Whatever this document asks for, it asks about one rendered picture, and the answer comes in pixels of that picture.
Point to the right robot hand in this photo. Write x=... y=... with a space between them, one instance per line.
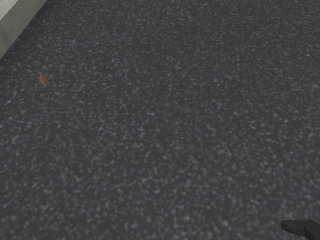
x=309 y=229

